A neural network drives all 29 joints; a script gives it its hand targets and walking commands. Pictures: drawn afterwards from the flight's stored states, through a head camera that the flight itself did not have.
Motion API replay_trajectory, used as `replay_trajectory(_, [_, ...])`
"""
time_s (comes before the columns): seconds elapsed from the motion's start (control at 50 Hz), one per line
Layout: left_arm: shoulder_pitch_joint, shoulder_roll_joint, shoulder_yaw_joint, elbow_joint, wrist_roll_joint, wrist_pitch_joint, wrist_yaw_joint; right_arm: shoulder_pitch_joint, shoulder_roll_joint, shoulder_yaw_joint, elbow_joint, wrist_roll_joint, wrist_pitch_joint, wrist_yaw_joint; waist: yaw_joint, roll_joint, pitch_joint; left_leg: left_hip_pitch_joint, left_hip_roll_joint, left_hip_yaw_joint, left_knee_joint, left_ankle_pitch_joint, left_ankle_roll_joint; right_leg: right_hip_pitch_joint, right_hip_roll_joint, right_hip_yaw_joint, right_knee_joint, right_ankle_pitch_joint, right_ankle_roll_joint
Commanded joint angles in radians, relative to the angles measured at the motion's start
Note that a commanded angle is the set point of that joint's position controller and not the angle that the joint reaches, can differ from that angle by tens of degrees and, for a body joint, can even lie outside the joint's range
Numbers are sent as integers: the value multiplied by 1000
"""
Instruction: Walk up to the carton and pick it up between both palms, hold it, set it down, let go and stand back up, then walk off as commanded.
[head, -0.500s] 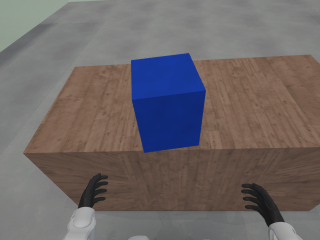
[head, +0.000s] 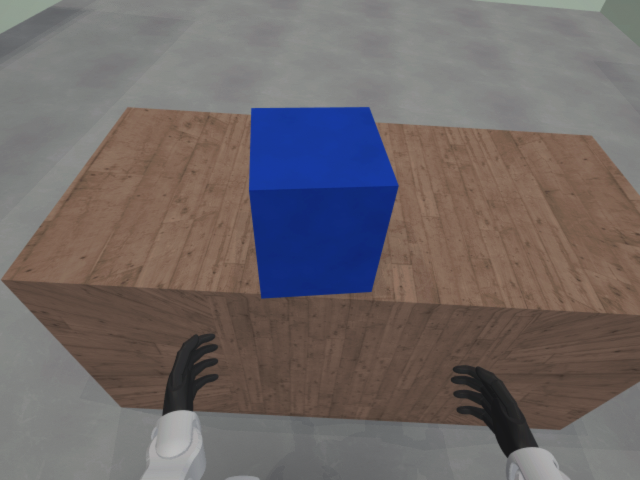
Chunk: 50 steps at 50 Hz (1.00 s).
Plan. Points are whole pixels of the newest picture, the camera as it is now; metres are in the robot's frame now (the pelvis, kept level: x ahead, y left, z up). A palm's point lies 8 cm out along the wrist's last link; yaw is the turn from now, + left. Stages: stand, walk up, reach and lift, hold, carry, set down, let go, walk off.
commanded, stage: reach and lift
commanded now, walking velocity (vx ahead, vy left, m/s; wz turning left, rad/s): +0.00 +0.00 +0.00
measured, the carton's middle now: (314, 204) +0.54 +0.04 +0.02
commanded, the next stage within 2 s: none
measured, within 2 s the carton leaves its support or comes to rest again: neither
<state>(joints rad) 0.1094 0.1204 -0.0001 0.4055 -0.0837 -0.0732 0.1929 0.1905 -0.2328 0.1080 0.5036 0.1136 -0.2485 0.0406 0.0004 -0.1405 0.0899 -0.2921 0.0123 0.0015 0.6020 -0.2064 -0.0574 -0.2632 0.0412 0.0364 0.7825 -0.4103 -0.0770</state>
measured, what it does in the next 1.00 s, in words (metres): stands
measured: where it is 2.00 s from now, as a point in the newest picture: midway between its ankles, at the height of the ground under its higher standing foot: outside the picture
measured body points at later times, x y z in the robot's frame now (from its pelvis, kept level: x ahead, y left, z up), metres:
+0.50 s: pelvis +0.03 +0.00 +0.01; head +0.06 +0.00 +0.46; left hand +0.29 +0.20 +0.02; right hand +0.30 -0.19 +0.01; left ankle +0.08 +0.17 -0.71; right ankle +0.01 -0.06 -0.71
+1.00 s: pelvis +0.01 +0.01 +0.01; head +0.02 +0.01 +0.46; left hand +0.33 +0.19 +0.09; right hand +0.36 -0.16 +0.09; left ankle +0.08 +0.17 -0.71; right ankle +0.01 -0.06 -0.71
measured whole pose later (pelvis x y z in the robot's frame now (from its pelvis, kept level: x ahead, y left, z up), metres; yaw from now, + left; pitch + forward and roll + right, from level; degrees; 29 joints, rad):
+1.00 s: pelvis +0.01 +0.01 +0.01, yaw +0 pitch -2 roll +3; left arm -0.19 0.10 0.00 0.07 -0.09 0.40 0.20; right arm -0.30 -0.23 0.06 0.34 0.19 0.12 -0.05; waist 0.00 -0.05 0.06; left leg -0.28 0.01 0.00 0.46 -0.14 -0.06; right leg -0.26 0.03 0.04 0.65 -0.34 -0.06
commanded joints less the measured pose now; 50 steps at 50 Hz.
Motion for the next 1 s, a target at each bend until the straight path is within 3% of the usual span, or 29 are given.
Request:
replay_trajectory(0.0, [-360, 61, -101, -463, -62, -53, 55, -359, -34, -65, -466, 166, -71, 7, 63, 98, -254, 221, -56, 24, -141, -122, 68, -174, -174, 164, -478, -83, 49])
replay_trajectory(0.04, [-307, 42, -119, -456, -70, -20, 62, -338, -53, -80, -451, 172, -49, 4, 65, 125, -237, 235, -45, 31, -174, -109, 70, -171, -141, 135, -468, -28, 53])
replay_trajectory(0.06, [-286, 36, -105, -433, -66, -2, 53, -314, -59, -83, -464, 156, -45, -2, 65, 84, -243, 242, -47, 27, -174, -99, 74, -150, -150, 150, -480, -3, 57])
replay_trajectory(0.12, [-327, 21, -131, -483, -78, 29, 62, -356, -92, -123, -414, 154, -14, 0, 43, 134, -240, 242, -31, 35, -206, -113, 72, -153, -101, 99, -450, 22, 59])
replay_trajectory(0.16, [-293, 19, -123, -581, -89, 48, 60, -347, -100, -123, -462, 166, -1, -1, 38, 122, -299, 274, -17, 35, -223, -36, 68, -112, -71, 71, -435, 161, 68])
replay_trajectory(0.24, [-223, 31, -68, -625, -64, 87, 48, -306, -105, -92, -432, 190, 27, -22, 42, 140, -341, 279, -26, 37, -211, 111, 70, 32, -66, 78, -401, 436, 83])
replay_trajectory(0.3, [-275, 26, -52, -639, -80, 83, 29, -357, -121, -107, -448, 184, 30, -29, 28, 88, -402, 255, -31, 30, -215, 156, 67, 99, -73, 96, -398, 549, 101])
replay_trajectory(0.34, [-212, 35, -15, -661, -56, 98, 20, -320, -102, -54, -476, 208, 33, -41, 47, 104, -433, 270, -41, 33, -204, 246, 65, 156, -79, 108, -382, 723, 113])
replay_trajectory(0.38, [-275, 46, -12, -659, -78, 103, 11, -412, -106, -50, -494, 207, 31, -49, 48, 77, -418, 214, -49, 25, -209, 204, 66, 172, -86, 105, -368, 768, 127])
replay_trajectory(0.4, [-205, 51, 4, -711, -65, 110, 5, -374, -112, -40, -584, 219, 26, -60, 53, 62, -509, 258, -46, 18, -196, 349, 65, 250, -77, 99, -342, 973, 132])
replay_trajectory(0.42, [-170, 33, 0, -670, -62, 127, -16, -354, -110, -31, -557, 216, 28, -72, 44, 54, -457, 251, -48, 14, -205, 310, 58, 251, -88, 100, -349, 1031, 145])
replay_trajectory(0.44, [-228, 46, 14, -699, -55, 128, -10, -403, -125, -48, -583, 214, 26, -78, 47, 80, -486, 250, -46, 12, -227, 283, 53, 248, -88, 100, -353, 998, 146])
replay_trajectory(0.5, [-248, 60, 57, -658, -50, 157, -33, -442, -133, -30, -622, 206, 44, -89, 71, 31, -498, 222, -49, 17, -232, 294, 61, 271, -90, 108, -345, 1068, 161])
replay_trajectory(0.54, [-271, 55, 57, -686, -48, 182, -40, -454, -141, -32, -633, 205, 60, -101, 55, 54, -509, 220, -44, 12, -239, 325, 55, 297, -95, 111, -345, 1117, 166])
replay_trajectory(0.62, [-323, 83, 77, -795, -58, 212, -29, -484, -172, -47, -634, 213, 97, -107, 59, 76, -509, 258, -38, 24, -232, 361, 57, 276, -67, 96, -355, 1064, 159])
replay_trajectory(0.68, [-521, 88, 47, -806, -92, 246, -14, -669, -175, -87, -614, 210, 145, -105, 45, 130, -549, 305, -27, 34, -214, 341, 50, 157, -44, 79, -383, 846, 131])
replay_trajectory(0.72, [-497, 74, 64, -772, -99, 272, 0, -655, -186, -91, -567, 215, 180, -94, 68, 120, -457, 281, -10, 43, -222, 278, 64, 114, -43, 95, -420, 666, 119])
replay_trajectory(0.74, [-612, 84, 47, -774, -92, 277, 4, -741, -176, -104, -558, 212, 191, -98, 47, 135, -493, 296, -13, 42, -224, 243, 64, 77, -34, 79, -410, 617, 117])
replay_trajectory(0.76, [-532, 67, 56, -781, -85, 292, 10, -680, -157, -85, -560, 223, 205, -99, 78, 124, -466, 289, -12, 51, -227, 268, 71, 100, -38, 88, -417, 648, 119])
replay_trajectory(0.78, [-535, 41, 45, -758, -96, 310, 8, -673, -181, -110, -503, 207, 220, -94, 49, 116, -430, 279, -9, 46, -237, 246, 66, 91, -36, 85, -432, 601, 121])
replay_trajectory(0.82, [-691, 75, 71, -675, -117, 343, 18, -833, -193, -123, -476, 206, 259, -101, 60, 72, -446, 208, -8, 45, -248, 129, 77, 67, -48, 109, -442, 442, 123])
replay_trajectory(0.84, [-652, 32, 74, -650, -92, 360, 25, -795, -194, -126, -396, 195, 276, -99, 60, 105, -406, 210, -1, 44, -267, 112, 71, 62, -51, 119, -454, 371, 114])
replay_trajectory(0.86, [-780, 73, 78, -578, -114, 383, 28, -933, -197, -134, -388, 205, 298, -97, 62, 89, -403, 153, -3, 46, -261, 51, 82, 12, -41, 114, -448, 291, 111])
replay_trajectory(0.88, [-789, 13, 50, -497, -118, 400, 25, -930, -197, -150, -282, 181, 317, -85, 36, 108, -328, 134, 4, 37, -278, -17, 77, -25, -42, 107, -468, 183, 102])
replay_trajectory(0.9, [-832, 31, 65, -500, -110, 420, 34, -960, -189, -155, -292, 186, 336, -89, 47, 92, -353, 135, 0, 45, -271, -13, 80, -7, -43, 116, -468, 165, 100])
replay_trajectory(0.92, [-923, 50, 77, -528, -128, 421, 52, -1047, -190, -155, -273, 186, 354, -82, 57, 141, -391, 113, 4, 56, -271, -22, 71, -24, -36, 104, -455, 95, 90])
replay_trajectory(0.94, [-879, 46, 99, -393, -116, 439, 50, -1028, -159, -119, -213, 189, 375, -73, 97, 75, -309, 77, 8, 52, -267, -51, 89, -36, -50, 133, -477, 8, 95])
replay_trajectory(0.96, [-1021, 60, 76, -371, -119, 448, 63, -1150, -206, -175, -165, 179, 389, -63, 73, 93, -340, 69, 19, 32, -283, -104, 86, -92, -43, 115, -467, -52, 84])
replay_trajectory(0.98, [-949, 25, 74, -350, -109, 465, 69, -1091, -174, -135, -177, 206, 399, -56, 92, 94, -338, 63, 14, 36, -273, -66, 82, -55, -53, 127, -469, -33, 84])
